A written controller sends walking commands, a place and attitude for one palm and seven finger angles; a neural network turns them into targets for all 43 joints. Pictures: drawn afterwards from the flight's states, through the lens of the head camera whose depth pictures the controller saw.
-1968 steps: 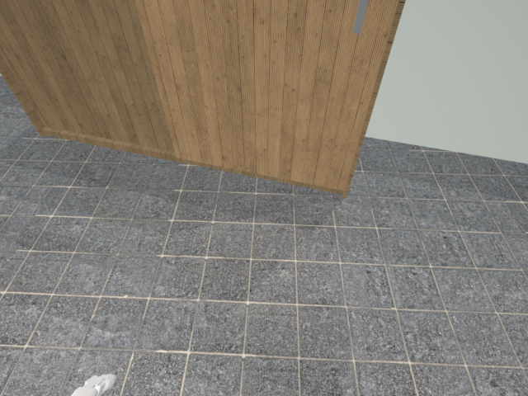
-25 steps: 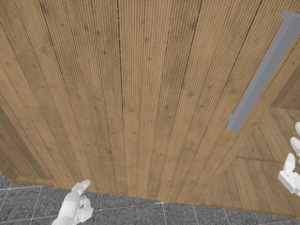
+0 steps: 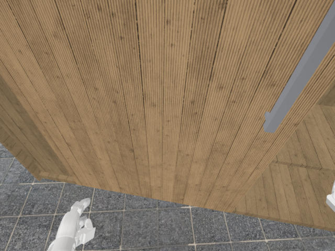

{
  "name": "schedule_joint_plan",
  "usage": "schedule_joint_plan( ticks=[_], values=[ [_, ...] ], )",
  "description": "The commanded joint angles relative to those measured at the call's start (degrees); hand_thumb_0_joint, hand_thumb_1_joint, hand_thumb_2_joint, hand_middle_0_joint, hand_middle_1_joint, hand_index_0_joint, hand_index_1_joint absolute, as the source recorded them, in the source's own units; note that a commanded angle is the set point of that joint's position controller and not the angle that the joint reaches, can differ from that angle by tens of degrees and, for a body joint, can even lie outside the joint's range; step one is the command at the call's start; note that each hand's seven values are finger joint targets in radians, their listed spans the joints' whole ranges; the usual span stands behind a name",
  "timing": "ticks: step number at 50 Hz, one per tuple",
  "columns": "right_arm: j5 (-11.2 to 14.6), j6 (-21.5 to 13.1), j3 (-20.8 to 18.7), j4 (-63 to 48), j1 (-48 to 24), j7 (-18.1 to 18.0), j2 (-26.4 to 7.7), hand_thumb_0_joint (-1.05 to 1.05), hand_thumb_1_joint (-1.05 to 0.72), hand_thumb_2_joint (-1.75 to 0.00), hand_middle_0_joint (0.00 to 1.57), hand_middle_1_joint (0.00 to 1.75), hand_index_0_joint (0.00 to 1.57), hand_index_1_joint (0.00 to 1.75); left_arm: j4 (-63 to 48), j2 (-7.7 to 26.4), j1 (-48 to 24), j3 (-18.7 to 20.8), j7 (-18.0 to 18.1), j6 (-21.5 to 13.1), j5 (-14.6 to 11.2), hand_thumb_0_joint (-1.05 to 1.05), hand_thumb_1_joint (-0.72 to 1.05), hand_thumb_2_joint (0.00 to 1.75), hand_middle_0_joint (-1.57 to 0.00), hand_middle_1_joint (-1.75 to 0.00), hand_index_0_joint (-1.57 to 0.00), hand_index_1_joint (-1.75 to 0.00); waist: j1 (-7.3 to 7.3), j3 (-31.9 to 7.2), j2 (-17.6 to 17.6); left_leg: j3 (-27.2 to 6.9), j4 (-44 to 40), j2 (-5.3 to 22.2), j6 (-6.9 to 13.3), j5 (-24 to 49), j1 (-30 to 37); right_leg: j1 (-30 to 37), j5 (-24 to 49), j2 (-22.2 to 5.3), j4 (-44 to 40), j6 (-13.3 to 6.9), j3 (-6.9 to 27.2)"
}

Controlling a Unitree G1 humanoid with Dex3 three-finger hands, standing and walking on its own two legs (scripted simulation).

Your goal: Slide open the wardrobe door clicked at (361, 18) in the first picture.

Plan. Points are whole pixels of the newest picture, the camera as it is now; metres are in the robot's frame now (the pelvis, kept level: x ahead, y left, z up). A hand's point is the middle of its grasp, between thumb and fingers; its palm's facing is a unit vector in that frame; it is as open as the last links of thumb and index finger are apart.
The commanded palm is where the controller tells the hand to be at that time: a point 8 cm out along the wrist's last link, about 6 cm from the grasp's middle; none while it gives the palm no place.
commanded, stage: step back with the hand held close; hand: right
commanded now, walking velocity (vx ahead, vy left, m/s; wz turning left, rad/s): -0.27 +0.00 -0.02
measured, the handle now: (297, 72) +0.45 -0.26 +0.23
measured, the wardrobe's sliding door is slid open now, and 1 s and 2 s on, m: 0.65 0.65 0.65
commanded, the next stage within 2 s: stop stepping back and stand still in 0.88 s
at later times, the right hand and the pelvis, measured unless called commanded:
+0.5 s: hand out of the picture +0.14 -0.31 +0.15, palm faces +0.49 +0.79 -0.38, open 7.5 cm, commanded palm +0.08 -0.35 +0.17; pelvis -0.04 -0.04 -0.01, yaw -3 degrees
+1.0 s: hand out of the picture +0.08 -0.30 +0.17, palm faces +0.26 +0.85 -0.46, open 7.5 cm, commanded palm +0.00 -0.36 +0.17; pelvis -0.14 -0.06 -0.01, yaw +1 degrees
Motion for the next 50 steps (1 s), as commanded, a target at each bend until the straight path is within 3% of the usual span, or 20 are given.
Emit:
schedule_joint_plan(
  ticks=[1,7,11,15,20,23,25,26,27,29,31,35,37,40,41,43,45,47,49,50],
  values=[
    [0.1,-5.2,-10.6,-12.1,-3.0,-2.1,-11.7,0.00,-0.90,-0.90,0.20,0.30,0.20,0.30,-9.9,6.4,-5.6,2.1,0.6,-3.3,0.2,0.00,0.90,0.90,-0.20,-0.30,-0.20,-0.30,-0.11,-7.2,-1.7,-5.4,-1.7,4.8,-2.6,5.9,-1.3,3.1,1.7,-6.2,-4.8,-0.3,9.9],
    [-1.7,-6.5,-10.7,-10.2,-4.2,-2.1,-10.2,0.00,-0.90,-0.90,0.20,0.30,0.20,0.30,-10.2,7.6,-5.7,2.3,0.9,-5.6,0.4,0.00,0.90,0.90,-0.20,-0.30,-0.20,-0.30,-0.51,-4.2,-6.8,-5.3,7.3,1.5,-2.0,-1.2,9.7,-16.4,-26.3,-10.5,-15.3,-2.9,17.5],
    [-2.7,-6.9,-10.6,-9.9,-4.4,-1.7,-9.6,0.00,-0.90,-0.90,0.20,0.30,0.20,0.30,-10.0,7.4,-4.8,2.8,0.6,-6.5,0.4,0.00,0.90,0.90,-0.20,-0.30,-0.20,-0.30,-0.59,-4.5,-3.3,-5.6,9.3,0.8,-1.2,-3.5,11.4,-21.1,-30.5,-10.8,-15.2,-2.7,18.1],
    [-2.6,-7.9,-11.0,-13.0,-4.3,-1.6,-10.3,0.00,-0.90,-0.90,0.20,0.30,0.20,0.30,-9.5,6.7,-4.0,3.0,0.0,-7.3,0.8,0.00,0.90,0.90,-0.20,-0.30,-0.20,-0.30,-0.11,-5.5,1.5,-10.7,2.7,3.6,0.4,-7.4,3.6,-15.1,-25.2,-7.5,-7.6,-1.3,14.8],
    [-2.5,-9.0,-8.2,-15.0,-9.7,-2.9,-9.5,0.00,-0.90,-0.90,0.20,0.30,0.20,0.30,-6.4,6.0,-2.3,2.8,-0.2,-8.3,1.2,0.00,0.90,0.90,-0.20,-0.30,-0.20,-0.30,1.59,-6.1,4.3,-16.3,-6.2,10.9,3.9,-8.0,-16.0,4.7,-10.4,-3.4,7.5,1.4,10.5],
    [-2.9,-9.5,-8.6,-16.0,-11.3,-3.4,-10.3,0.00,-0.90,-0.90,0.20,0.30,0.20,0.30,-6.4,6.5,-3.6,2.5,0.6,-9.2,1.4,0.00,0.90,0.90,-0.20,-0.30,-0.20,-0.30,1.43,-5.7,-5.1,-8.9,1.9,3.5,0.2,-1.3,-10.3,0.9,-8.0,-7.7,-4.3,0.6,15.6],
    [-3.9,-10.2,-10.6,-15.5,-12.0,-2.8,-10.6,0.00,-0.90,-0.90,0.20,0.30,0.20,0.30,-7.1,7.6,-4.9,2.8,0.8,-9.9,1.5,0.00,0.90,0.90,-0.20,-0.30,-0.20,-0.30,0.22,-6.2,-14.2,-5.2,19.5,-3.2,-1.9,-2.8,5.1,-15.2,-28.3,-16.0,-18.9,-2.5,25.3],
    [-4.2,-10.2,-12.0,-13.8,-11.0,-2.5,-11.1,0.00,-0.90,-0.90,0.20,0.30,0.20,0.30,-6.8,7.3,-4.6,3.2,0.9,-10.0,2.1,0.00,0.90,0.90,-0.20,-0.30,-0.20,-0.30,-0.22,-6.3,-13.8,-5.7,27.7,-4.0,-1.9,-5.7,9.2,-21.4,-36.3,-19.0,-22.9,-3.9,28.4],
    [-3.9,-10.0,-12.9,-13.3,-10.8,-2.2,-12.0,0.00,-0.90,-0.90,0.20,0.30,0.20,0.30,-7.0,6.8,-4.4,3.1,0.7,-10.0,2.8,0.00,0.90,0.90,-0.20,-0.30,-0.20,-0.30,-0.45,-5.5,-13.1,-6.6,31.7,-4.3,-1.5,-8.1,7.7,-22.1,-34.8,-19.2,-24.1,-3.9,30.0],
    [-3.4,-9.8,-12.1,-13.6,-10.2,-1.8,-10.7,0.00,-0.90,-0.90,0.20,0.30,0.20,0.30,-6.9,5.4,-4.6,3.3,-0.5,-9.9,2.7,0.00,0.90,0.90,-0.20,-0.30,-0.20,-0.30,-0.68,-5.5,-6.1,-5.7,31.9,-4.1,-0.9,-11.5,4.5,-18.0,-27.4,-17.8,-21.4,-2.8,24.6],
    [-2.2,-9.4,-10.5,-12.7,-4.4,-1.4,-9.0,0.00,-0.90,-0.90,0.20,0.30,0.20,0.30,-6.4,4.9,-3.9,3.4,-1.4,-9.8,2.1,0.00,0.90,0.90,-0.20,-0.30,-0.20,-0.30,-1.18,-7.9,-4.0,-2.3,24.1,-4.4,-0.5,-14.6,-0.2,-7.6,-21.9,-14.6,-20.4,0.0,19.3],
    [-0.4,-9.5,-7.6,-16.3,-3.5,-0.9,-8.3,0.00,-0.90,-0.90,0.20,0.30,0.20,0.30,-3.9,4.4,-2.1,3.2,-2.4,-10.4,2.0,0.00,0.90,0.90,-0.20,-0.30,-0.20,-0.30,-0.51,-15.3,-8.7,-0.2,6.5,-3.6,0.8,-17.3,-4.3,12.0,-7.0,-12.2,-19.5,7.6,15.0],
    [-0.3,-9.6,-7.9,-18.2,-5.4,-1.0,-10.2,0.00,-0.90,-0.90,0.20,0.30,0.20,0.30,-2.7,4.4,-1.0,3.0,-2.4,-10.2,2.8,0.00,0.90,0.90,-0.20,-0.30,-0.20,-0.30,-0.36,-18.3,-11.5,-0.9,-1.4,-2.8,1.6,-13.4,-3.6,18.8,8.9,-11.0,-15.7,10.7,12.5],
    [0.3,-9.9,-9.3,-19.2,-8.8,-0.7,-12.6,0.00,-0.90,-0.90,0.20,0.30,0.20,0.30,-1.6,4.2,-0.3,2.4,-2.4,-9.5,2.5,0.00,0.90,0.90,-0.20,-0.30,-0.20,-0.30,0.36,-21.9,-8.1,-2.9,-7.5,-0.9,0.8,-2.5,-8.9,32.3,31.1,-9.3,-3.2,8.2,8.1],
    [0.4,-10.2,-10.1,-19.3,-8.7,-0.6,-13.4,0.00,-0.90,-0.90,0.20,0.30,0.20,0.30,-1.8,4.1,-0.8,2.3,-2.3,-9.3,2.2,0.00,0.90,0.90,-0.20,-0.30,-0.20,-0.30,0.51,-22.3,-6.1,-3.4,-7.3,-0.1,0.6,-0.6,-10.7,34.1,31.0,-9.3,-1.3,6.7,8.4],
    [1.0,-10.4,-12.3,-19.9,-6.0,-0.3,-15.4,0.00,-0.90,-0.90,0.20,0.30,0.20,0.30,-3.4,4.8,-3.2,2.1,-2.3,-9.3,2.6,0.00,0.90,0.90,-0.20,-0.30,-0.20,-0.30,-0.48,-23.5,-7.4,-3.0,-3.9,-0.9,0.8,-5.0,-8.5,30.9,31.4,-10.4,-4.2,7.4,9.8],
    [2.2,-10.1,-14.7,-20.3,-4.0,0.1,-16.8,0.00,-0.90,-0.90,0.20,0.30,0.20,0.30,-5.4,6.4,-6.0,2.8,-2.6,-8.5,3.0,0.00,0.90,0.90,-0.20,-0.30,-0.20,-0.30,-1.25,-21.3,-9.8,-2.4,0.1,-1.5,2.0,-14.4,-3.1,17.0,4.3,-12.5,-14.0,11.4,12.5],
    [3.5,-10.1,-17.0,-19.1,0.8,-0.3,-17.4,0.00,-0.90,-0.90,0.20,0.30,0.20,0.30,-5.5,5.6,-4.1,3.4,-2.8,-6.9,2.3,0.00,0.90,0.90,-0.20,-0.30,-0.20,-0.30,-0.95,-20.3,0.2,-4.4,-6.8,2.8,5.7,-12.4,-6.3,16.6,-5.2,-8.3,-5.5,15.2,9.3],
    [3.9,-10.4,-16.0,-17.6,3.7,-0.2,-15.3,0.00,-0.90,-0.90,0.20,0.30,0.20,0.30,-4.9,3.4,-4.5,3.2,-2.2,-6.9,0.3,0.00,0.90,0.90,-0.20,-0.30,-0.20,-0.30,0.38,-13.6,19.1,-16.2,-17.3,20.6,10.3,-15.3,-30.1,21.0,-9.3,-0.1,29.3,8.3,6.4],
    [3.4,-9.1,-16.8,-15.6,5.1,-0.4,-15.0,0.00,-0.90,-0.90,0.20,0.30,0.20,0.30,-5.0,3.3,-5.6,3.5,-1.9,-7.0,0.5,0.00,0.90,0.90,-0.20,-0.30,-0.20,-0.30,-0.12,-7.0,18.4,-16.5,-15.4,23.7,12.6,-15.5,-29.8,9.5,-14.9,0.9,39.9,7.2,7.3]
  ],
)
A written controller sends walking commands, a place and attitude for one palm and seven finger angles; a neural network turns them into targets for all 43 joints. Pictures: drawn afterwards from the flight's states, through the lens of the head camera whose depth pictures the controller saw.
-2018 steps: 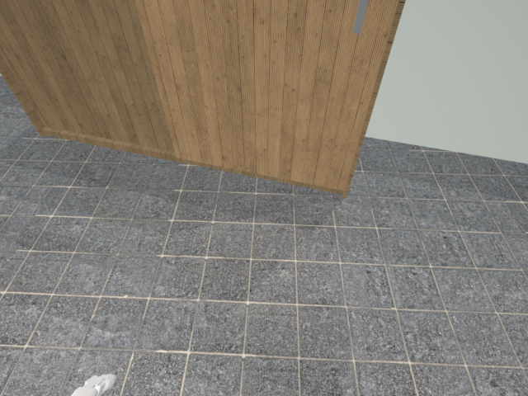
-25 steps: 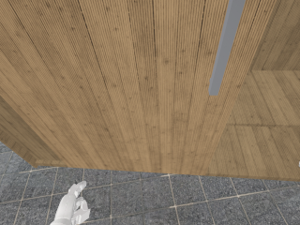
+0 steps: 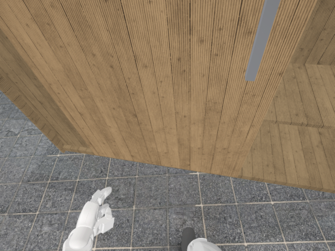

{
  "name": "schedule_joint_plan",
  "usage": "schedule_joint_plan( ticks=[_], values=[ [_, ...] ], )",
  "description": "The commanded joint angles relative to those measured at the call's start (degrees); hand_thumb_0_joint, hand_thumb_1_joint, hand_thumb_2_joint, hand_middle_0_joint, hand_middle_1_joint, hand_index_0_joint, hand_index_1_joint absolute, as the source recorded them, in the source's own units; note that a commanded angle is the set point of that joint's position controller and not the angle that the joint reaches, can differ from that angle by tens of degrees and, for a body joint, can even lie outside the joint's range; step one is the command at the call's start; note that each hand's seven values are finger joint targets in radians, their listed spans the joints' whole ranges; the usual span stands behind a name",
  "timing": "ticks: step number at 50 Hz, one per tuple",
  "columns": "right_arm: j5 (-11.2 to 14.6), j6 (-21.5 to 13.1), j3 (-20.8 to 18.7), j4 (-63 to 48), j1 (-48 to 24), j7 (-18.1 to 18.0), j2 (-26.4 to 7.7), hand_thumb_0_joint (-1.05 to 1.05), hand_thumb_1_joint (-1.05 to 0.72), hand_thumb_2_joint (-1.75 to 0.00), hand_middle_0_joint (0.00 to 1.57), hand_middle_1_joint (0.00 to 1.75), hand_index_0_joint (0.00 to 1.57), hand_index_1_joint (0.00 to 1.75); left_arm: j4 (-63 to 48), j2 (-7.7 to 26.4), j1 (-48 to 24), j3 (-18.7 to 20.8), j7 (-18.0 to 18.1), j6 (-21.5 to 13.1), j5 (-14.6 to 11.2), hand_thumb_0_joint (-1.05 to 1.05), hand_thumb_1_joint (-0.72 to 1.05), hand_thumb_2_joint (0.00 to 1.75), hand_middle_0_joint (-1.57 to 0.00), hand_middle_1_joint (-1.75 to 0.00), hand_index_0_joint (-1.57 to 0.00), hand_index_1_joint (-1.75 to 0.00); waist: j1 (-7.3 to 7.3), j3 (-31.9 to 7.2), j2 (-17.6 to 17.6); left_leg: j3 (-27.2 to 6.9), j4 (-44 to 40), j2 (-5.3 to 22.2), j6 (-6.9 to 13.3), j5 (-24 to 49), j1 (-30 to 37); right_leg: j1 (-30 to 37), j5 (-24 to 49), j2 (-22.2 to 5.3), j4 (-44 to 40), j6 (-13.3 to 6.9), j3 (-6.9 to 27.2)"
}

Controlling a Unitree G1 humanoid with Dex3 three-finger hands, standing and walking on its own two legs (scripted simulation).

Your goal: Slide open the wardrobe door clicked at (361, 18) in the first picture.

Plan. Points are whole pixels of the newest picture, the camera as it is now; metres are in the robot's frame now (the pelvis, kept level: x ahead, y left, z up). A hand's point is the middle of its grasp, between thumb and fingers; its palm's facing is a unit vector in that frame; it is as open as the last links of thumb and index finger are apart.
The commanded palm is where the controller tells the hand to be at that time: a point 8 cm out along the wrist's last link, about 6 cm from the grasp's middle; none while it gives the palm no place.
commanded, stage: stop stepping back and stand still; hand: right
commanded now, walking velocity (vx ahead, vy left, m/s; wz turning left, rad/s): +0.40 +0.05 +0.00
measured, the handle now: (266, 14) +0.59 -0.21 +0.24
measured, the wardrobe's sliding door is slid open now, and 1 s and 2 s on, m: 0.65 0.65 0.65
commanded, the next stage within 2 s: let the arm hang, fingers relaxed in 1.38 s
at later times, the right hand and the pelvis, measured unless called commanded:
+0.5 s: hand out of the picture +0.12 -0.29 +0.19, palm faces +0.42 +0.79 -0.45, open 7.5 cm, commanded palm +0.08 -0.32 +0.19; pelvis -0.07 -0.03 +0.01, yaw +2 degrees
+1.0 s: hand out of the picture +0.15 -0.35 +0.18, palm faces +0.45 +0.74 -0.50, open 7.5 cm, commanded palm +0.10 -0.38 +0.19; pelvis -0.03 -0.07 +0.01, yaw -2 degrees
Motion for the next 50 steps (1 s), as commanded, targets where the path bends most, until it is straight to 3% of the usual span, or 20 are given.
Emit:
schedule_joint_plan(
  ticks=[1,4,6,8,10,14,17,18,19,20,22,27,32,33,35,36,37,42,47,50],
  values=[
    [0.1,-1.1,-10.7,-6.0,7.0,-1.7,-5.5,0.00,-0.90,-0.90,0.20,0.30,0.20,0.30,-7.5,8.0,-1.3,4.6,1.3,-1.5,-1.4,0.00,0.90,0.90,-0.20,-0.30,-0.20,-0.30,-0.69,-5.1,12.7,-11.4,-11.9,24.0,13.9,-2.9,-29.1,16.6,-20.6,-1.7,41.7,1.0,11.6],
    [-2.7,1.2,-5.7,-1.9,-4.8,-2.8,-3.3,0.00,-0.90,-0.90,0.20,0.30,0.20,0.30,-5.6,9.4,0.1,2.2,3.2,-2.2,-0.7,0.00,0.90,0.90,-0.20,-0.30,-0.20,-0.30,2.24,2.1,-10.0,-0.6,2.3,11.1,3.6,5.4,-18.6,14.3,-11.6,-2.5,5.2,-0.8,6.5],
    [-4.1,0.8,-2.6,1.2,-12.8,-3.8,-1.2,0.00,-0.90,-0.90,0.20,0.30,0.20,0.30,-4.5,11.6,1.2,3.0,4.0,-5.5,-1.3,0.00,0.90,0.90,-0.20,-0.30,-0.20,-0.30,0.50,2.2,-21.4,0.0,13.2,3.0,-0.1,1.6,-14.4,13.2,-2.5,-10.7,-8.9,-4.6,20.2],
    [-4.5,-0.2,-2.9,0.1,-14.9,-4.7,-3.0,0.00,-0.90,-0.90,0.20,0.30,0.20,0.30,-5.4,11.1,3.0,3.3,4.6,-7.6,-2.1,0.00,0.90,0.90,-0.20,-0.30,-0.20,-0.30,-0.72,-2.8,-8.4,-2.6,11.0,1.1,-0.5,-2.0,-12.3,16.9,-8.0,-14.1,-9.5,-7.3,26.3],
    [-3.7,-0.8,-2.8,-7.7,-12.7,-4.1,-3.2,0.00,-0.90,-0.90,0.20,0.30,0.20,0.30,-5.1,10.1,3.1,3.4,4.3,-8.6,-0.7,0.00,0.90,0.90,-0.20,-0.30,-0.20,-0.30,0.92,-7.5,-10.3,-3.1,17.0,0.6,-0.4,-5.7,-12.1,20.3,-19.0,-14.4,-17.9,-1.6,32.7],
    [-4.8,-1.1,-2.7,-13.5,0.3,-3.8,-1.2,0.00,-0.90,-0.90,0.20,0.30,0.20,0.30,-7.0,8.9,1.7,3.0,1.9,-9.3,-0.1,0.00,0.90,0.90,-0.20,-0.30,-0.20,-0.30,-1.53,-10.1,-17.3,0.5,15.5,-0.8,0.8,-4.1,0.1,10.0,-34.3,-11.2,-22.4,-1.5,21.8],
    [-5.2,-0.1,-6.6,-7.4,8.9,-4.0,-3.7,0.00,-0.90,-0.90,0.20,0.30,0.20,0.30,-7.0,9.0,1.9,3.6,1.5,-7.7,0.0,0.00,0.90,0.90,-0.20,-0.30,-0.20,-0.30,-2.48,-10.9,-11.4,4.2,1.4,-1.1,2.2,-4.9,12.2,2.3,-32.5,-6.2,-13.0,-1.8,13.4],
    [-5.1,0.5,-5.8,-4.5,8.9,-3.9,-2.6,0.00,-0.90,-0.90,0.20,0.30,0.20,0.30,-6.8,8.5,1.7,3.5,1.8,-6.4,0.3,0.00,0.90,0.90,-0.20,-0.30,-0.20,-0.30,-2.56,-9.1,-6.1,1.3,-2.6,1.9,3.9,-6.2,13.3,-1.3,-30.4,-4.2,-4.5,-1.1,10.9],
    [-5.1,1.0,-6.3,-2.6,6.8,-3.7,-3.2,0.00,-0.90,-0.90,0.20,0.30,0.20,0.30,-6.2,8.1,2.6,4.2,2.1,-5.0,0.3,0.00,0.90,0.90,-0.20,-0.30,-0.20,-0.30,-1.96,-7.1,5.3,-8.9,-7.9,10.8,8.2,-11.5,6.8,-2.4,-26.2,-1.2,13.8,-0.9,5.5],
    [-4.6,1.3,-6.8,-2.4,2.3,-3.5,-3.5,0.00,-0.90,-0.90,0.20,0.30,0.20,0.30,-6.1,8.7,2.7,5.0,2.5,-3.8,-0.4,0.00,0.90,0.90,-0.20,-0.30,-0.20,-0.30,-1.01,-3.9,14.3,-27.9,-16.7,23.6,14.1,-20.5,-3.7,-6.2,-23.3,1.2,34.2,-0.7,4.8],
    [-4.1,-0.1,-8.0,0.1,-8.3,-3.7,-3.7,0.00,-0.90,-0.90,0.20,0.30,0.20,0.30,-3.4,9.2,3.0,4.6,2.7,-3.7,0.4,0.00,0.90,0.90,-0.20,-0.30,-0.20,-0.30,1.43,-1.1,7.3,-22.7,-16.5,25.6,14.3,-13.7,-10.8,-7.7,-18.4,-1.9,47.0,-0.3,7.3],
    [-5.1,0.4,1.5,7.6,-14.1,-3.4,2.1,0.00,-0.90,-0.90,0.20,0.30,0.20,0.30,-4.0,8.8,-1.0,3.3,4.0,-4.6,-0.6,0.00,0.90,0.90,-0.20,-0.30,-0.20,-0.30,1.30,5.2,1.2,-11.8,-14.9,19.4,9.5,-18.5,-18.3,2.5,-15.2,-6.3,27.2,-2.4,3.8],
    [-5.3,-0.5,0.3,-3.5,-13.5,-5.0,-0.8,0.00,-0.90,-0.90,0.20,0.30,0.20,0.30,-4.8,9.2,1.3,3.6,4.8,-8.1,0.2,0.00,0.90,0.90,-0.20,-0.30,-0.20,-0.30,-0.26,-1.1,3.1,-4.4,-3.2,13.6,6.3,-6.1,-11.5,20.0,-13.0,-2.7,3.5,-3.6,-1.3],
    [-5.0,-0.9,-0.7,-6.3,-12.0,-5.0,-1.0,0.00,-0.90,-0.90,0.20,0.30,0.20,0.30,-5.1,9.8,2.3,4.0,4.7,-8.3,0.1,0.00,0.90,0.90,-0.20,-0.30,-0.20,-0.30,-0.24,-3.3,-2.0,-1.6,4.4,11.0,4.1,-1.4,-11.9,23.8,-12.0,-5.1,0.0,-4.5,3.0],
    [-4.7,-2.3,-4.5,-13.4,-12.1,-5.3,-3.9,0.00,-0.90,-0.90,0.20,0.30,0.20,0.30,-7.4,10.8,2.2,4.2,4.0,-8.3,-0.4,0.00,0.90,0.90,-0.20,-0.30,-0.20,-0.30,-0.48,-5.6,-17.8,3.4,19.1,2.6,-0.9,0.2,-19.1,30.0,5.2,-17.0,-5.1,-9.5,23.3],
    [-4.6,-3.2,-6.2,-14.0,-11.9,-5.1,-5.2,0.00,-0.90,-0.90,0.20,0.30,0.20,0.30,-7.5,9.9,2.0,4.2,3.4,-8.6,-0.3,0.00,0.90,0.90,-0.20,-0.30,-0.20,-0.30,-1.18,-5.8,-15.0,1.8,20.5,1.8,-1.2,-5.9,-19.8,30.5,14.5,-18.2,-6.0,-9.8,23.7],
    [-3.9,-3.4,-9.0,-14.2,-10.3,-4.6,-8.1,0.00,-0.90,-0.90,0.20,0.30,0.20,0.30,-5.9,8.7,3.3,4.0,3.3,-9.5,0.2,0.00,0.90,0.90,-0.20,-0.30,-0.20,-0.30,-0.40,-6.3,-19.7,0.7,23.8,2.3,-1.2,-10.8,-19.4,29.4,9.9,-18.4,-9.3,-9.7,24.3],
    [-3.8,-1.7,-7.7,-4.4,2.1,-4.0,-1.5,0.00,-0.90,-0.90,0.20,0.30,0.20,0.30,-7.0,9.1,4.8,4.4,1.0,-9.6,-0.9,0.00,0.90,0.90,-0.20,-0.30,-0.20,-0.30,-0.72,-8.1,-13.1,2.8,1.6,2.1,-1.1,6.4,-2.5,20.1,7.1,-12.5,-0.3,-4.7,7.6],
    [-3.0,0.2,-5.2,4.2,2.9,-3.1,0.6,0.00,-0.90,-0.90,0.20,0.30,0.20,0.30,-7.1,8.8,3.8,4.5,1.2,-8.3,-1.4,0.00,0.90,0.90,-0.20,-0.30,-0.20,-0.30,0.24,-4.3,7.5,-11.1,-5.4,9.8,2.9,8.0,-6.0,13.1,-14.5,-5.1,6.7,-1.9,4.6],
    [-3.5,0.4,-3.3,2.7,-0.8,-3.6,0.1,0.00,-0.90,-0.90,0.20,0.30,0.20,0.30,-6.1,8.0,3.0,3.3,2.0,-7.7,-1.1,0.00,0.90,0.90,-0.20,-0.30,-0.20,-0.30,0.78,-5.6,7.4,-10.6,-5.1,12.4,4.2,14.8,-6.6,17.2,-8.9,-4.5,6.9,-2.2,4.8]
  ],
)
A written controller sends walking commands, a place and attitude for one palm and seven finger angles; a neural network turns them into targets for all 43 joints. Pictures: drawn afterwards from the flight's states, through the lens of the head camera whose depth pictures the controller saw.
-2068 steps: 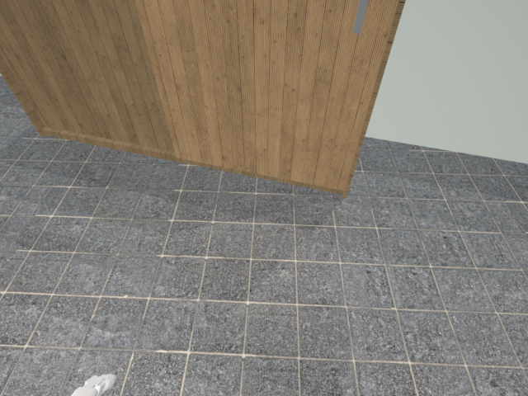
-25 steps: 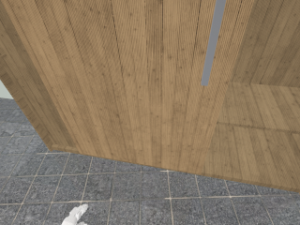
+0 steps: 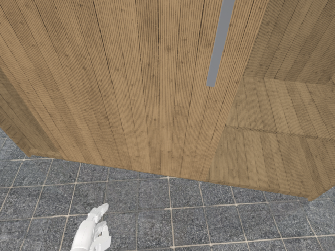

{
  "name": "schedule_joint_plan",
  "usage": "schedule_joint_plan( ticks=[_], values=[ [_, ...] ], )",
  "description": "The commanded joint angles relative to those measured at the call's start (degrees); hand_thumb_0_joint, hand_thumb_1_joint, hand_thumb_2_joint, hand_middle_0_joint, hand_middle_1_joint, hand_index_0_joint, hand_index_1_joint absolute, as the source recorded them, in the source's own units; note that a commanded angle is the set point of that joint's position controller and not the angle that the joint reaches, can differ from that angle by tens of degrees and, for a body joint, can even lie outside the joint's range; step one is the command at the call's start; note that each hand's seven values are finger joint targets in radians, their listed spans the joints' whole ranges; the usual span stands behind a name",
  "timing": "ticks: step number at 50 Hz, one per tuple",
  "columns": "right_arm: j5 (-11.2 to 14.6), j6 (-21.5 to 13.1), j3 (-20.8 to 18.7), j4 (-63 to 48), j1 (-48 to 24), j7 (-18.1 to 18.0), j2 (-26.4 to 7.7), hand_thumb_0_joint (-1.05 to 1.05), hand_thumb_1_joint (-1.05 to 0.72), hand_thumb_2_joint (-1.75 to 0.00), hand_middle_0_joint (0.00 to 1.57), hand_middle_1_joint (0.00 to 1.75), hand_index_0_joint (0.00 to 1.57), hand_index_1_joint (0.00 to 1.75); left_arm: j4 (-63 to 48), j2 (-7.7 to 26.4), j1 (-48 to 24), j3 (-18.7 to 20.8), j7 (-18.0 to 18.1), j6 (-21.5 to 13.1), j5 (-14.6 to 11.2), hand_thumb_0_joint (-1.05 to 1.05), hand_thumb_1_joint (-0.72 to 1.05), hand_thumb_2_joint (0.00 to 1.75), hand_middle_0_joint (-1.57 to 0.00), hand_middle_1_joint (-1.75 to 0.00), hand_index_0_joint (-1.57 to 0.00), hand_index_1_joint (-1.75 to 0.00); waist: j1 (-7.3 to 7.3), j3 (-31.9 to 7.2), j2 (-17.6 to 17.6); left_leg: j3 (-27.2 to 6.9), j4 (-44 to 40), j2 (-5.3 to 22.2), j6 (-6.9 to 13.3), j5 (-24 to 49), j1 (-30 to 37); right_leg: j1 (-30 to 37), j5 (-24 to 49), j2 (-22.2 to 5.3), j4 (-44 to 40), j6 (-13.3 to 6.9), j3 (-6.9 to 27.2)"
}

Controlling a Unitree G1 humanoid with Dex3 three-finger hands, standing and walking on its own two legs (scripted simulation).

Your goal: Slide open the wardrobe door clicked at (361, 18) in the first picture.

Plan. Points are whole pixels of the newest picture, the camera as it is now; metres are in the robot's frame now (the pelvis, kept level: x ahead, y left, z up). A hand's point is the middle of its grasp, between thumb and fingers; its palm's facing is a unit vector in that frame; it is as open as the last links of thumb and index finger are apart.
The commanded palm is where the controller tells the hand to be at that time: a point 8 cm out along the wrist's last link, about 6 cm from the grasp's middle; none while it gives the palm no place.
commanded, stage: stop stepping back and stand still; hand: right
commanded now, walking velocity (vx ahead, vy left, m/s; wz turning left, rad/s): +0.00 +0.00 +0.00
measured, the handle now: (221, 29) +0.62 -0.11 +0.24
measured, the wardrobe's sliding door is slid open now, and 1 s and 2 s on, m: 0.65 0.65 0.65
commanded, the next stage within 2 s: let the arm hang, fingers relaxed in 0.38 s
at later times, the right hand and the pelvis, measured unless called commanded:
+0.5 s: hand out of the picture +0.21 -0.29 +0.14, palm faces +0.38 +0.79 -0.49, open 7.4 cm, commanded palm none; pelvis +0.01 -0.02 +0.01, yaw +0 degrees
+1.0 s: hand out of the picture -0.06 -0.21 -0.17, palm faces +0.04 +0.98 -0.19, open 7.3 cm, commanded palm none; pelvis -0.03 -0.02 +0.00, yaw -2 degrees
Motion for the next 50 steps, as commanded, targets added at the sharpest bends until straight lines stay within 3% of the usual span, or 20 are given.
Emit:
schedule_joint_plan(
  ticks=[1,4,7,10,13,15,23,24,25,26,28,29,31,32,34,35,38,41,46,50],
  values=[
    [0.1,-1.1,-3.3,-6.1,-4.7,-1.1,-7.4,0.00,-0.90,-0.90,0.20,0.30,0.20,0.30,-7.4,8.5,-4.1,3.5,2.1,-2.1,-0.1,0.00,0.90,0.90,-0.20,-0.30,-0.20,-0.30,1.48,-5.2,9.7,-10.8,-8.3,9.6,2.0,11.7,0.2,4.3,6.3,0.9,-3.6,-1.8,2.0],
    [-0.6,-2.0,-3.6,-12.1,-9.5,-1.4,-9.2,0.00,-0.90,-0.90,0.20,0.30,0.20,0.30,-7.9,8.9,-5.2,3.2,3.2,-2.3,0.1,0.00,0.90,0.90,-0.20,-0.30,-0.20,-0.30,0.35,-7.4,-2.2,-4.8,-1.9,4.8,-1.3,19.4,2.8,9.0,22.6,-1.6,-8.4,-2.5,3.7],
    [-1.0,-2.7,-4.5,-19.1,-12.5,-2.1,-11.5,0.00,-0.90,-0.90,0.20,0.30,0.20,0.30,-8.7,8.9,-5.9,3.1,3.3,-2.8,0.0,0.00,0.90,0.90,-0.20,-0.30,-0.20,-0.30,-0.28,-9.5,-8.8,-2.9,0.2,3.3,-1.7,21.5,4.8,11.3,32.5,-2.2,-8.4,-2.4,4.1],
    [-0.8,-2.7,-5.0,-17.7,-5.6,-2.5,-10.0,0.00,-0.90,-0.90,0.20,0.30,0.20,0.30,-9.4,8.9,-4.9,3.5,2.6,-2.8,-0.2,0.00,0.90,0.90,-0.20,-0.30,-0.20,-0.30,-0.55,-11.4,-7.9,-2.6,-0.9,3.6,-1.4,25.2,8.2,11.0,35.3,-1.4,-6.7,-1.9,2.6],
    [-0.3,-2.6,-5.7,-13.3,1.7,-2.3,-8.4,0.00,-0.90,-0.90,0.20,0.30,0.20,0.30,-10.0,8.9,-4.4,4.0,1.9,-1.8,-0.5,0.00,0.90,0.90,-0.20,-0.30,-0.20,-0.30,0.01,-11.6,-3.1,-4.3,-2.2,5.0,-0.7,30.6,11.2,7.8,31.1,-0.4,-5.5,-1.1,1.8],
    [0.3,-2.5,-6.5,-10.1,4.1,-2.1,-8.1,0.00,-0.90,-0.90,0.20,0.30,0.20,0.30,-10.0,9.1,-4.5,4.1,1.9,-0.9,-0.5,0.00,0.90,0.90,-0.20,-0.30,-0.20,-0.30,0.21,-10.8,-1.0,-4.4,-2.9,5.2,-0.8,29.7,10.7,6.1,28.1,-0.3,-6.3,-0.8,1.9],
    [0.4,-2.2,-3.7,-8.4,-1.9,-1.5,-7.5,0.00,-0.90,-0.90,0.20,0.30,0.20,0.30,-10.0,9.9,-5.4,3.7,3.2,-0.2,-0.4,0.00,0.90,0.90,-0.20,-0.30,-0.20,-0.30,0.34,-7.0,-1.3,-3.6,-5.5,3.8,-1.9,18.3,6.6,5.3,19.1,-0.7,-11.0,-1.6,2.8],
    [-3.9,5.9,20.1,32.6,-7.2,5.8,0.3,0.00,-0.90,-0.90,0.20,0.30,0.20,0.30,1.1,20.7,-9.6,5.8,-2.6,-2.4,-1.3,0.00,0.90,0.90,-0.20,-0.30,-0.20,-0.30,2.58,-1.2,-2.3,-0.4,2.6,9.2,-0.4,21.1,-1.1,-0.2,25.9,-2.3,-3.5,-1.8,4.4],
    [-4.4,10.4,18.5,34.9,-8.0,7.2,0.2,0.00,-0.90,-0.90,0.20,0.30,0.20,0.30,1.7,19.3,-6.2,6.5,-2.6,1.5,-0.5,0.00,0.90,0.90,-0.20,-0.30,-0.20,-0.30,1.81,-4.7,-3.1,-3.2,0.9,9.0,0.1,12.5,-3.0,1.8,21.7,-3.6,-5.3,-1.9,4.1],
    [-4.7,11.6,18.7,35.6,-8.5,7.6,1.2,0.00,-0.90,-0.90,0.20,0.30,0.20,0.30,1.3,18.8,-5.7,6.3,-2.3,2.7,-0.1,0.00,0.90,0.90,-0.20,-0.30,-0.20,-0.30,1.82,-3.1,-4.6,-2.1,1.5,7.9,-0.3,5.1,-4.2,-0.3,15.3,-4.6,-7.0,-2.9,5.4],
    [-5.1,11.3,19.6,41.4,-10.9,8.2,1.3,0.00,-0.90,-0.90,0.20,0.30,0.20,0.30,2.1,17.8,-5.9,5.1,-2.2,4.0,0.9,0.00,0.90,0.90,-0.20,-0.30,-0.20,-0.30,0.70,-4.7,-0.3,-1.6,4.2,6.6,-0.3,0.6,-2.1,-4.4,12.1,-5.2,-8.4,-5.0,8.8],
    [-5.3,11.2,20.0,44.6,-12.1,8.2,0.7,0.00,-0.90,-0.90,0.20,0.30,0.20,0.30,2.3,17.7,-6.0,4.7,-2.1,4.5,1.3,0.00,0.90,0.90,-0.20,-0.30,-0.20,-0.30,0.51,-4.7,4.5,-2.0,3.4,6.4,-0.1,1.6,-0.3,-4.9,11.3,-4.5,-8.4,-5.2,9.4],
    [-5.5,11.0,20.8,51.6,-14.9,8.1,-0.1,0.00,-0.90,-0.90,0.20,0.30,0.20,0.30,4.0,17.2,-5.7,4.4,-1.9,5.3,1.6,0.00,0.90,0.90,-0.20,-0.30,-0.20,-0.30,0.74,-6.8,13.9,-4.6,0.4,8.7,0.8,6.8,-0.1,-1.6,13.2,-2.0,-4.8,-4.3,7.7],
    [-5.4,11.3,21.4,55.0,-16.2,7.9,0.2,0.00,-0.90,-0.90,0.20,0.30,0.20,0.30,4.9,15.9,-4.7,4.1,-1.9,6.0,1.6,0.00,0.90,0.90,-0.20,-0.30,-0.20,-0.30,1.30,-6.7,15.6,-5.8,-0.8,10.2,1.6,7.4,-1.6,0.3,13.0,-0.6,-3.3,-3.7,6.7],
    [-5.0,12.0,22.8,61.1,-17.8,7.4,1.5,0.00,-0.90,-0.90,0.20,0.30,0.20,0.30,7.2,13.3,-3.3,3.4,-1.7,7.3,1.9,0.00,0.90,0.90,-0.20,-0.30,-0.20,-0.30,2.02,-6.5,13.5,-7.6,-2.4,12.0,2.4,9.0,-3.2,3.1,12.2,1.3,-2.2,-2.8,4.7],
    [-4.8,12.2,23.3,63.7,-18.3,7.2,1.9,0.00,-0.90,-0.90,0.20,0.30,0.20,0.30,8.4,12.4,-3.1,3.1,-1.6,7.8,1.9,0.00,0.90,0.90,-0.20,-0.30,-0.20,-0.30,2.13,-5.9,10.0,-7.5,-2.8,12.0,2.3,8.3,-3.9,4.0,12.2,1.5,-2.6,-2.5,4.4],
    [-4.5,12.5,24.1,70.5,-17.7,6.9,3.2,0.00,-0.90,-0.90,0.20,0.30,0.20,0.30,11.4,11.4,-3.5,2.5,-1.4,8.3,1.9,0.00,0.90,0.90,-0.20,-0.30,-0.20,-0.30,1.42,-3.9,-3.1,-5.9,-3.0,9.0,0.6,3.2,-2.5,3.0,10.7,-0.3,-7.5,-2.8,6.2],
    [-4.4,12.6,23.7,76.9,-15.0,6.7,4.8,0.00,-0.90,-0.90,0.20,0.30,0.20,0.30,14.2,10.3,-2.6,2.6,-0.9,8.7,2.0,0.00,0.90,0.90,-0.20,-0.30,-0.20,-0.30,0.59,-1.5,-9.6,-5.0,-4.8,7.6,0.6,-1.4,0.5,-1.4,1.4,-0.5,-11.1,-2.9,7.0],
    [-4.3,12.5,24.0,82.5,-14.4,6.8,5.8,0.00,-0.90,-0.90,0.20,0.30,0.20,0.30,17.7,9.5,1.8,3.1,-0.5,9.3,1.8,0.00,0.90,0.90,-0.20,-0.30,-0.20,-0.30,1.13,0.3,-6.1,-5.1,-7.8,7.6,1.1,-6.4,-1.2,-1.9,-6.0,-0.3,-12.2,-2.8,7.2],
    [-4.4,12.4,24.1,85.3,-14.1,6.7,6.9,0.00,-0.90,-0.90,0.20,0.30,0.20,0.30,19.6,9.3,4.7,3.5,-0.3,9.3,1.7,0.00,0.90,0.90,-0.20,-0.30,-0.20,-0.30,1.36,1.7,0.3,-4.8,-8.5,7.4,0.8,-7.8,-2.9,-1.3,-6.6,-0.9,-13.1,-3.2,7.7]
  ],
)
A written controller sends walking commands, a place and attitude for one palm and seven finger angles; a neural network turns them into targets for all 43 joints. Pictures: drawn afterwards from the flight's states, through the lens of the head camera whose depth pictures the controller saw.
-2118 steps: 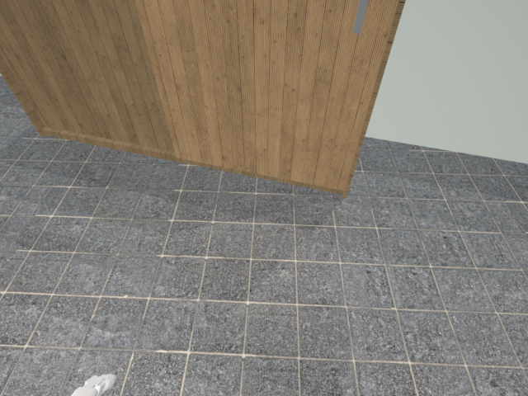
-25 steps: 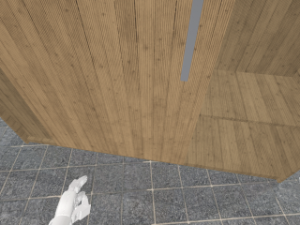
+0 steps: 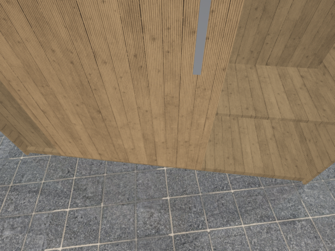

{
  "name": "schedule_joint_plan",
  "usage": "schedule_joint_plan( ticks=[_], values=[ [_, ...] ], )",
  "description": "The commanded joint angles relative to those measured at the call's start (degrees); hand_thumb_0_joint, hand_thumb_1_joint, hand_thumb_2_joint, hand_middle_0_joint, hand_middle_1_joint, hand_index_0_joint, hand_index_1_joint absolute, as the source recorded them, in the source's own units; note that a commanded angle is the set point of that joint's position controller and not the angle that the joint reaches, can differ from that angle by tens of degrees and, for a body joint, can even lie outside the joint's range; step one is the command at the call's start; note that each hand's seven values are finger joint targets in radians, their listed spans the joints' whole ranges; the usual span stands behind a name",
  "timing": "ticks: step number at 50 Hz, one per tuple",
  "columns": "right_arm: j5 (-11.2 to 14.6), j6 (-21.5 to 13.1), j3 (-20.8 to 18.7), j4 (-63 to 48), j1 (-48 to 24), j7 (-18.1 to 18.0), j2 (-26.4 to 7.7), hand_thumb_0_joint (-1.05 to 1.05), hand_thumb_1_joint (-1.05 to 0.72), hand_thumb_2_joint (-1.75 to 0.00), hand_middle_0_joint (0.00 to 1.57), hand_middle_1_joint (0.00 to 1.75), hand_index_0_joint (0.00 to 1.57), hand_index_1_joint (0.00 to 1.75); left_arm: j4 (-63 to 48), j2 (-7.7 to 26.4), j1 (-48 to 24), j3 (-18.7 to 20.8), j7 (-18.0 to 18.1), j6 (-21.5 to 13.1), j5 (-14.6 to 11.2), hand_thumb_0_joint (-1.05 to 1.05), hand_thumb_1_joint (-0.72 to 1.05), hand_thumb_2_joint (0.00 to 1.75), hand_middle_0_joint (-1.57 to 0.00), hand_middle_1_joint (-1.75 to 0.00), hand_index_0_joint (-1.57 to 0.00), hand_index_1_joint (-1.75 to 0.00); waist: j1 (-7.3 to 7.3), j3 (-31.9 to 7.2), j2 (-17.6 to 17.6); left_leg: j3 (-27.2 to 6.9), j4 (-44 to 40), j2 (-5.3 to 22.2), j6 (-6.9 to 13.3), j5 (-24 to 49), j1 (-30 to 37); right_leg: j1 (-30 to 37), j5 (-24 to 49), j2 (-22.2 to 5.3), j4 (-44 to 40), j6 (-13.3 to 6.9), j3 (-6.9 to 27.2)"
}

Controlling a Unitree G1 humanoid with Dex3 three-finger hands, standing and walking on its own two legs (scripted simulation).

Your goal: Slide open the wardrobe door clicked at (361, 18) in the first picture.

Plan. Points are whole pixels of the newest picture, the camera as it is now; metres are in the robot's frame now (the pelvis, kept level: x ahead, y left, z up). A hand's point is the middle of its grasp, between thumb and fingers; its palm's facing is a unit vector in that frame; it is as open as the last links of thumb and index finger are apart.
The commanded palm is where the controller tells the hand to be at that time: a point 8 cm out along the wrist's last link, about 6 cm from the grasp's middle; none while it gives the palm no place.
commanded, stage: let the arm hang, fingers relaxed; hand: right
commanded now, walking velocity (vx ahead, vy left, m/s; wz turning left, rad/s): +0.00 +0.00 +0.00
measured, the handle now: (203, 16) +0.65 -0.06 +0.23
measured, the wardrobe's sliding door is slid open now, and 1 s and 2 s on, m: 0.65 0.65 0.65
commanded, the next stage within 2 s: look to check the result in 0.58 s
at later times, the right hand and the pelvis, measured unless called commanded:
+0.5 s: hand out of the picture +0.05 -0.18 -0.17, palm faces -0.02 +0.98 -0.19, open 7.3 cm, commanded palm none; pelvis +0.02 -0.01 +0.00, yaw +1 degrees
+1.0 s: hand out of the picture +0.05 -0.18 -0.17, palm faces -0.01 +0.98 -0.20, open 7.4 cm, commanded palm none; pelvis +0.04 +0.00 +0.01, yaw +1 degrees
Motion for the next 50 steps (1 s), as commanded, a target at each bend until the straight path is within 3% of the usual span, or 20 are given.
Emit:
schedule_joint_plan(
  ticks=[1,8,26,32,50],
  values=[
    [0.0,-1.9,-1.7,-1.8,-0.9,-0.5,-6.2,0.00,-0.90,-0.90,0.20,0.30,0.20,0.30,-2.6,7.5,1.4,2.0,0.5,-1.6,0.0,0.00,0.90,0.90,-0.20,-0.30,-0.20,-0.30,1.09,-0.8,-0.6,-6.2,-7.0,4.1,2.5,-10.4,-2.1,-0.4,-10.8,-4.6,-9.9,-1.4,6.8],
    [0.1,-2.1,-1.4,0.5,-0.2,-0.9,-5.1,0.00,-0.90,-0.90,0.20,0.30,0.20,0.30,0.0,5.4,2.3,1.7,0.4,-1.9,-0.1,0.00,0.90,0.90,-0.20,-0.30,-0.20,-0.30,0.74,-0.3,2.7,-6.4,-6.9,4.6,2.2,-8.1,-2.1,0.5,-6.9,-4.5,-10.0,-1.5,5.6],
    [0.2,-2.7,-1.7,1.6,-2.2,-1.2,-3.9,0.00,-0.90,-0.90,0.20,0.30,0.20,0.30,2.8,4.4,0.0,1.2,0.6,-2.8,-0.2,0.00,0.90,0.90,-0.20,-0.30,-0.20,-0.30,0.47,-1.6,-3.2,-5.7,-6.0,4.8,1.4,1.5,2.4,3.7,3.1,-4.9,-10.9,-1.0,5.0],
    [0.3,-3.0,-1.5,2.0,-2.4,-1.2,-4.4,0.00,-0.90,-0.90,0.20,0.30,0.20,0.30,3.1,5.0,-0.5,1.2,0.7,-3.0,-0.5,0.00,0.90,0.90,-0.20,-0.30,-0.20,-0.30,0.57,-3.2,-0.2,-5.6,-6.4,5.1,1.2,5.3,3.4,6.9,9.1,-5.1,-9.6,-0.9,4.4],
    [0.5,-3.0,-1.2,3.5,-2.2,-1.2,-4.1,0.00,-0.90,-0.90,0.20,0.30,0.20,0.30,4.4,5.4,-2.1,0.7,1.0,-3.1,-0.5,0.00,0.90,0.90,-0.20,-0.30,-0.20,-0.30,0.57,-2.6,0.0,-5.6,-7.6,5.6,1.0,7.1,4.6,9.6,11.9,-5.2,-10.5,-0.9,4.0]
  ],
)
